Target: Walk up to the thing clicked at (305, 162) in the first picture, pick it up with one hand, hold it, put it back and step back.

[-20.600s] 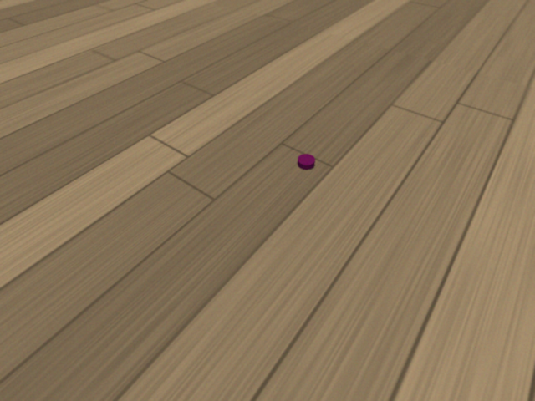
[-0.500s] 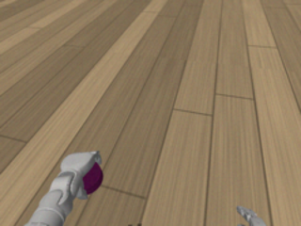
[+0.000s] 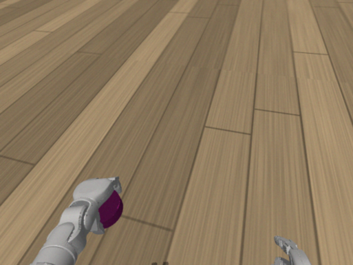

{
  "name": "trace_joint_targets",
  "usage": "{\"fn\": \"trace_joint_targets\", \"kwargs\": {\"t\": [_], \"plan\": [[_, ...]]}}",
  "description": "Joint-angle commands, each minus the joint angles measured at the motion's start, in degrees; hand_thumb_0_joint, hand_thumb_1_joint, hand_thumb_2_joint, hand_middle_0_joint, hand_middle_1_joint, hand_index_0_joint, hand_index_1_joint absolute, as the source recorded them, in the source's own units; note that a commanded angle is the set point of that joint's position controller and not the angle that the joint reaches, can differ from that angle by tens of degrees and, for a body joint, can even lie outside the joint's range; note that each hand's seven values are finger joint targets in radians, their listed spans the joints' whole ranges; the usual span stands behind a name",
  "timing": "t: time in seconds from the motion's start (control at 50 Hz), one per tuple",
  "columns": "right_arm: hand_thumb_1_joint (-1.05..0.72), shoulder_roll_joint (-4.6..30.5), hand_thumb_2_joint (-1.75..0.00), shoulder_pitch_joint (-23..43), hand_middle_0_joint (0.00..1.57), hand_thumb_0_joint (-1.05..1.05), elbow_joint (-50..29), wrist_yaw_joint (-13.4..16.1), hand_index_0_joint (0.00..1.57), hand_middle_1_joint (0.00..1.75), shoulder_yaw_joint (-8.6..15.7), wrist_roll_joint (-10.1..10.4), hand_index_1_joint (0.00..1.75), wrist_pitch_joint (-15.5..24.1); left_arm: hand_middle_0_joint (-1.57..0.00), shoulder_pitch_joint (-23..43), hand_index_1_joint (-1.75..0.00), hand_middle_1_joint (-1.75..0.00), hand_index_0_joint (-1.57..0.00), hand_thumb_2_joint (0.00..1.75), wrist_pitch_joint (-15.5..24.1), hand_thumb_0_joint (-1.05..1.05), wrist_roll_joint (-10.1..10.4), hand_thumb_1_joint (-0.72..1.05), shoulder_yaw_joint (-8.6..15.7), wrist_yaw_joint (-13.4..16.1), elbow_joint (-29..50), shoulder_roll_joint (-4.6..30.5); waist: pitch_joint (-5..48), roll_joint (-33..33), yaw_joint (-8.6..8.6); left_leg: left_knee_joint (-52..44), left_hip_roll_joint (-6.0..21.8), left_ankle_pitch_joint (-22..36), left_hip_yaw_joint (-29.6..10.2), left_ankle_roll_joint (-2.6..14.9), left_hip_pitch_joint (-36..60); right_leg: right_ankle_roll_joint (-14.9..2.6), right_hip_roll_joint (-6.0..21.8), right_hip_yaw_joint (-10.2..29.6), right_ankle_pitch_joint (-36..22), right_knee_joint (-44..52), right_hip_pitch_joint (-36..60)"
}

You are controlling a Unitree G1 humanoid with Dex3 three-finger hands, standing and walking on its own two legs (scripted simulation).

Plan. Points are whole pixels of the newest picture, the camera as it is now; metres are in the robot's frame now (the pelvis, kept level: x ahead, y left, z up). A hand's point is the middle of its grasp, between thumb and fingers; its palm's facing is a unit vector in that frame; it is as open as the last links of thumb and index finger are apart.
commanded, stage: hold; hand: left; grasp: from above
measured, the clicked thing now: (102, 207) +0.30 +0.22 -0.07
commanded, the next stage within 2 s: crouch in 0.22 s
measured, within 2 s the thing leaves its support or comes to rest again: neither
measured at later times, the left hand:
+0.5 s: hand (102, 206) +0.30 +0.22 -0.06, palm faces -0.46 -0.07 -0.89, open 11.9 cm
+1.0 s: hand (119, 219) +0.34 +0.23 -0.26, palm faces -0.42 +0.03 -0.91, open 11.8 cm
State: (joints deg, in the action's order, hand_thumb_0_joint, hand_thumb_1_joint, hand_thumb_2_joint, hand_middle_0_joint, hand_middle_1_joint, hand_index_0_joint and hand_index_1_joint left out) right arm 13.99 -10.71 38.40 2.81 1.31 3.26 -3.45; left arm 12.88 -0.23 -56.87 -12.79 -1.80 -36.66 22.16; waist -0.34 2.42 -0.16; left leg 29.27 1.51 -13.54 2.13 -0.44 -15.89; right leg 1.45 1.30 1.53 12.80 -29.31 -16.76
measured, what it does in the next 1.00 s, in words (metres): lowers itself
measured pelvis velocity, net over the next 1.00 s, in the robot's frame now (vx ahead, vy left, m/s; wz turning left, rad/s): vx -0.02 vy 0.00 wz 0.01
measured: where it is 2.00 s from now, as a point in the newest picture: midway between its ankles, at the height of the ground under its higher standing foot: outside the picture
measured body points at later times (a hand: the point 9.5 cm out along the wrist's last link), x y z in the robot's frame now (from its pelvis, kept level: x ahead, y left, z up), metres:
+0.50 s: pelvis +0.01 +0.00 +0.00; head +0.03 -0.02 +0.45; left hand +0.32 +0.22 -0.01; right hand +0.15 -0.25 -0.11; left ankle +0.02 +0.12 -0.74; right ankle +0.03 -0.14 -0.74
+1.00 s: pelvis -0.02 +0.00 -0.13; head +0.11 +0.02 +0.30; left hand +0.36 +0.22 -0.21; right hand +0.05 -0.29 -0.25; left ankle +0.02 +0.13 -0.74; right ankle +0.03 -0.14 -0.74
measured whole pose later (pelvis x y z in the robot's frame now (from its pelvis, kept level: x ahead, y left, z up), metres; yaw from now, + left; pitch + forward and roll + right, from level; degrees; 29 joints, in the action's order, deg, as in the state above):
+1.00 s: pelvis -0.02 +0.00 -0.13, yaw +0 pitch +25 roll -2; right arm 15.6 -13.2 42.2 0.8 4.9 -1.9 -1.0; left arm 32.1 3.0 -67.9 -6.5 23.2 -67.1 21.9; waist 9.8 0.9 -6.5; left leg 77.3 2.3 -30.8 -1.1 -0.3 -71.6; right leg 2.0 0.5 0.1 29.2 -74.9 -70.6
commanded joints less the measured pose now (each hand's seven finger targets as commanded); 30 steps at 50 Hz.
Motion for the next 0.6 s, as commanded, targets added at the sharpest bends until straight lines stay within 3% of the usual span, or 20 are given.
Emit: {"fn": "trace_joint_targets", "kwargs": {"t": [0.0, 0.06, 0.1, 0.18, 0.24, 0.28, 0.3, 0.34, 0.42, 0.44, 0.48, 0.52, 0.58], "plan": [[-0.90, 7.5, -0.90, 4.8, 0.20, 0.00, -7.5, 0.8, 0.20, 0.30, 2.5, 0.0, 0.30, 2.7, -0.75, 21.9, -1.09, -1.12, -0.78, 1.13, 0.2, 0.00, -0.6, 0.41, 7.5, 3.4, 13.9, 13.4, 16.3, 0.2, 0.33, -4.1, -2.6, 7.4, 0.3, 0.95, 7.0, -1.66, -2.3, -1.0, -4.9, 4.7, 3.3], [-0.90, 7.5, -0.90, 4.7, 0.20, 0.00, -7.1, 0.8, 0.20, 0.30, 2.6, -0.1, 0.30, 2.7, -0.77, 23.2, -1.08, -1.11, -0.80, 1.14, 0.0, 0.00, -0.6, 0.43, 6.1, 4.0, 13.7, 11.9, 15.5, -0.9, -0.38, -3.9, -2.4, 7.5, 0.2, 0.96, 7.4, -1.58, -2.4, -1.3, -5.2, 4.9, 2.7], [-0.90, 7.6, -0.90, 4.5, 0.20, 0.00, -6.7, 0.7, 0.20, 0.30, 2.8, -0.1, 0.30, 2.6, -0.78, 21.1, -1.08, -1.11, -0.80, 1.14, -0.2, 0.00, -0.3, 0.43, 7.4, 4.5, 11.6, 12.8, 14.4, -0.9, 0.28, -4.4, -2.3, 7.2, 0.2, 0.90, 6.6, -1.69, -2.4, -1.5, -4.9, 5.2, 3.3], [-0.91, 7.7, -0.90, 4.9, 0.20, 0.00, -7.0, 0.6, 0.20, 0.30, 3.0, 0.0, 0.30, 2.4, -0.76, 19.7, -1.08, -1.10, -0.78, 1.14, -0.5, 0.00, -0.6, 0.40, 7.1, 4.3, 11.2, 12.4, 14.3, -0.5, 0.62, -4.3, -2.3, 8.1, 0.0, 0.72, 6.6, -1.80, -2.4, -1.6, -5.3, 5.0, 3.3], [-0.90, 7.7, -0.90, 4.3, 0.20, 0.00, -6.9, 0.5, 0.20, 0.30, 3.2, 0.0, 0.30, 2.4, -0.75, 19.8, -1.08, -1.12, -0.78, 1.13, -0.4, 0.00, -0.2, 0.41, 5.1, 3.7, 12.5, 10.3, 15.0, -0.3, 0.02, -4.1, -2.0, 9.8, -0.1, 0.62, 7.7, -1.86, -2.6, -1.7, -7.1, 4.6, 3.0], [-0.90, 7.9, -0.90, 4.6, 0.20, 0.00, -6.9, 0.5, 0.20, 0.30, 3.3, 0.1, 0.30, 2.2, -0.78, 19.5, -1.07, -1.09, -0.80, 1.15, -0.4, 0.00, 0.0, 0.42, 6.6, 3.4, 12.2, 12.4, 15.1, -0.3, 0.65, -4.2, -2.1, 10.8, -0.2, 0.62, 7.6, -1.86, -2.5, -1.8, -8.0, 4.7, 4.1], [-0.92, 7.9, -0.91, 4.2, 0.20, 0.00, -7.0, 0.5, 0.20, 0.30, 3.4, 0.1, 0.30, 2.2, -0.77, 19.7, -1.08, -1.13, -0.82, 1.07, -0.3, 0.00, 0.0, 0.45, 6.2, 3.3, 12.8, 11.8, 15.7, -0.4, 0.25, -3.9, -2.2, 11.3, 0.0, 0.73, 7.9, -1.82, -2.5, -1.6, -8.6, 4.6, 4.3], [-0.89, 7.6, -0.90, 4.3, 0.20, 0.00, -7.0, 0.5, 0.20, 0.30, 3.1, 0.0, 0.30, 2.1, -0.68, 19.2, -1.06, -1.09, -0.71, 1.09, -0.4, 0.00, -0.3, 0.32, 5.4, 3.6, 12.3, 10.7, 15.4, -1.3, 0.10, -3.8, -2.3, 12.1, -0.1, 0.80, 7.8, -1.74, -2.4, -1.7, -9.5, 4.5, 4.3], [-0.89, 7.8, -0.90, 3.8, 0.20, 0.00, -7.1, 0.3, 0.20, 0.30, 3.3, 0.1, 0.30, 1.7, -0.68, 14.6, -1.02, -1.05, -0.70, 1.05, -0.1, 0.00, -1.0, 0.30, 6.9, 5.7, 8.0, 10.3, 12.2, -3.0, 0.15, -3.8, -2.3, 10.6, 0.1, 0.74, 5.7, -1.81, -2.5, -2.0, -8.1, 4.5, 3.1], [-0.89, 7.8, -0.90, 3.2, 0.20, 0.00, -6.8, 0.2, 0.20, 0.30, 3.4, -0.1, 0.30, 1.5, -0.67, 14.2, -1.01, -1.04, -0.70, 1.01, 0.0, 0.00, -1.4, 0.30, 5.4, 6.3, 7.1, 8.6, 11.7, -4.1, -0.62, -3.4, -2.3, 10.7, 0.1, 0.84, 5.1, -1.78, -2.4, -2.0, -8.2, 4.3, 2.7], [-0.89, 7.9, -0.90, 3.0, 0.20, 0.00, -6.5, 0.0, 0.20, 0.30, 3.5, -0.4, 0.30, 1.2, -0.67, 15.7, -1.01, -1.03, -0.70, 1.03, 0.4, 0.00, -2.5, 0.28, 6.9, 8.5, 5.4, 10.0, 11.5, -4.0, -0.56, -2.3, -2.6, 10.5, 0.1, 0.89, 3.7, -1.66, -2.1, -1.9, -8.3, 3.7, 1.3], [-0.89, 7.7, -0.90, 2.2, 0.20, 0.00, -5.9, -0.4, 0.20, 0.30, 3.7, -0.8, 0.30, 1.0, -0.69, 17.6, -1.01, -1.02, -0.71, 1.06, 0.9, 0.00, -3.2, 0.29, 6.0, 10.9, 3.1, 8.5, 11.9, -4.4, -1.16, -0.9, -2.6, 9.8, 0.1, 0.84, 2.3, -1.52, -2.0, -1.9, -7.8, 2.5, -0.1], [-0.89, 8.2, -0.90, 0.6, 0.20, 0.00, -4.5, -0.9, 0.20, 0.30, 4.4, -1.3, 0.30, 0.9, -0.69, 20.7, -1.01, -1.03, -0.72, 1.03, 1.2, 0.00, -5.2, 0.32, 6.6, 14.3, -1.5, 9.5, 13.6, -2.7, -2.05, 2.2, -2.6, 8.2, 0.1, 0.69, 0.1, -1.67, -1.9, -1.7, -6.8, -0.1, -3.9]]}}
